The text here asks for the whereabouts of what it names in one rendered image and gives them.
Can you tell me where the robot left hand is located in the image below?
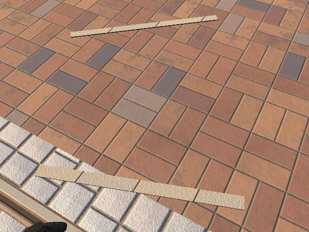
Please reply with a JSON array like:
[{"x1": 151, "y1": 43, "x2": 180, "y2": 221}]
[{"x1": 24, "y1": 221, "x2": 68, "y2": 232}]

